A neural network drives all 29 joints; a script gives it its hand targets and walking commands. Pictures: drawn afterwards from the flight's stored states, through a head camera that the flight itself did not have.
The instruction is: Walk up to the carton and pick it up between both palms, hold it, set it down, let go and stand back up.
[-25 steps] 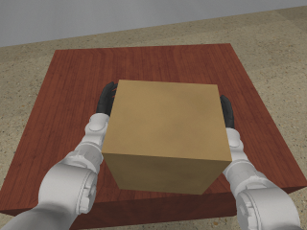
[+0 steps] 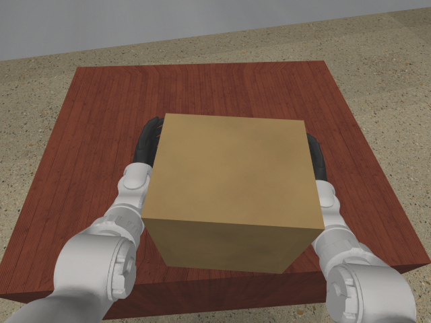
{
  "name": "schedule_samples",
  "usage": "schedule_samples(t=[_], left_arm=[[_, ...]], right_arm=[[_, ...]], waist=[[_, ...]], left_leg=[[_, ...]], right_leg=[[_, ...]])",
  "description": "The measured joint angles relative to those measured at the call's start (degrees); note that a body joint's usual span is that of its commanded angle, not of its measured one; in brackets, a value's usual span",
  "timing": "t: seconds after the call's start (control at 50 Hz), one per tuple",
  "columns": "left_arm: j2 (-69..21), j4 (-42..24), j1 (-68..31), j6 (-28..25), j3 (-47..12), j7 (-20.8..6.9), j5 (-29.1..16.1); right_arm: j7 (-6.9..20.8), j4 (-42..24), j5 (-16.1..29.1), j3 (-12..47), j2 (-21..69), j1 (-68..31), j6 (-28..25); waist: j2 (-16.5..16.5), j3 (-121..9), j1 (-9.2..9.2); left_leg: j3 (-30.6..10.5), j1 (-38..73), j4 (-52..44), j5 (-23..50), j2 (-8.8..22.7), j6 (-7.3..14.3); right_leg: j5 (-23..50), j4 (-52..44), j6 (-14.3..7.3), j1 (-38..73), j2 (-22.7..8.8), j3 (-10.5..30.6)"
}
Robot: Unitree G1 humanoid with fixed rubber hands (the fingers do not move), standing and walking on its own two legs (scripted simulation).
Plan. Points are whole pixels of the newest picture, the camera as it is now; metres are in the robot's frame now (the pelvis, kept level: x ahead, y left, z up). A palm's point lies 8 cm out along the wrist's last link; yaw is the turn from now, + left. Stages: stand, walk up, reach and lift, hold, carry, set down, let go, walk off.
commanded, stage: reach and lift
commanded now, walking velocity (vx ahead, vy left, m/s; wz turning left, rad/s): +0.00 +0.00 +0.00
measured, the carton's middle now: (228, 200) +0.35 -0.01 +0.01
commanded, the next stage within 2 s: none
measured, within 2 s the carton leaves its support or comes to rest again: leaves its support in 0.24 s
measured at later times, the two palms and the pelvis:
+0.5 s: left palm (138, 158) +0.40 +0.15 +0.07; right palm (317, 177) +0.37 -0.17 +0.05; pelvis -0.01 +0.00 +0.01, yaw +0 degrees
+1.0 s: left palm (136, 138) +0.40 +0.14 +0.13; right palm (336, 153) +0.38 -0.18 +0.12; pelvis +0.00 -0.01 +0.01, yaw +1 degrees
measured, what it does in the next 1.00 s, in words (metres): stands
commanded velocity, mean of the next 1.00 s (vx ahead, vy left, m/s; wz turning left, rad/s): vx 0.00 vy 0.00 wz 0.00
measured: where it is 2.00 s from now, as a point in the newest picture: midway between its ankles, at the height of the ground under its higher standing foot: outside the picture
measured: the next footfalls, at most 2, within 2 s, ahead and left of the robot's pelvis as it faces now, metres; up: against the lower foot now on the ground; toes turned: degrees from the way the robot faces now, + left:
none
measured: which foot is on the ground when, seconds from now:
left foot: down 0.00-1.00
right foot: down 0.00-1.00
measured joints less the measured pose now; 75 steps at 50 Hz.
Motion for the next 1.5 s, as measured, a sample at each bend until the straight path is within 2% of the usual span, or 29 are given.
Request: schedule_samples(t=[0.28, 0.54, 0.8, 0.94, 1.08, 1.22, 1.4, 1.5], left_arm=[[0.0, 0.0, 2.8, -5.5, -3.1, 1.2, 0.0], [-0.1, 0.0, 3.2, -5.1, -3.2, 1.4, 0.0], [0.9, -3.2, 2.9, 3.7, -9.4, 6.4, -0.6], [1.5, -10.5, 4.9, 11.3, -9.0, 6.2, -1.0], [1.4, -17.4, 7.0, 20.0, -4.6, 3.4, -1.1], [1.1, -27.5, 9.7, 26.9, -2.6, 3.3, -1.0], [0.0, -34.1, 9.7, 36.7, 1.0, 2.5, -0.4], [-0.7, -37.7, 10.8, 40.2, 2.4, 2.4, 0.4]], right_arm=[[-0.4, 0.0, -0.3, 0.0, 0.8, 2.7, -4.1], [-0.3, 0.0, -0.3, 0.3, 0.8, 2.9, -3.6], [-0.8, -8.4, 0.0, 3.1, 0.6, 3.5, 9.0], [-1.7, -13.8, 4.5, 6.9, -0.1, 3.8, 16.5], [-2.3, -17.4, 5.5, 8.8, -0.2, 3.8, 23.5], [-2.5, -22.6, 5.8, 9.4, -0.2, 4.0, 27.6], [-2.2, -23.9, 5.8, 9.4, -0.2, 4.1, 31.8], [-2.0, -26.3, 6.0, 9.5, -0.2, 4.0, 35.0]], waist=[[0.6, -2.6, 0.00], [0.6, -3.2, 0.00], [0.6, -5.7, -0.01], [0.6, -5.4, 0.00], [0.2, -0.9, 0.00], [0.0, -0.3, -0.01], [-0.1, -0.1, -0.01], [-0.1, 0.5, 0.00]], left_leg=[[0.0, 1.0, -2.3, 0.9, 0.1, -0.4], [0.0, 2.2, -3.5, 2.5, 0.0, 0.0], [0.0, 3.9, -5.9, 3.9, 0.0, -0.3], [0.0, 9.2, -8.0, 3.9, 0.0, -0.7], [0.0, 17.2, -10.4, 4.2, 0.0, -0.8], [0.0, 18.4, -11.3, 4.9, 0.0, -1.1], [0.0, 20.8, -12.1, 5.1, 0.0, -1.1], [0.0, 21.8, -12.4, 5.1, 0.0, -1.1]], right_leg=[[1.5, -3.7, 0.0, 1.6, 0.1, -0.1], [3.7, -5.7, 0.0, 3.2, 0.1, -0.1], [3.8, -5.7, -0.5, 3.8, 0.1, -0.1], [3.2, -6.6, -0.7, 8.5, 0.1, -0.1], [3.1, -8.2, -0.9, 16.1, 0.1, -0.2], [3.3, -8.4, -1.1, 17.1, 0.1, -0.2], [3.4, -9.0, -1.2, 19.3, 0.1, -0.2], [3.4, -9.3, -1.2, 20.4, 0.1, -0.2]])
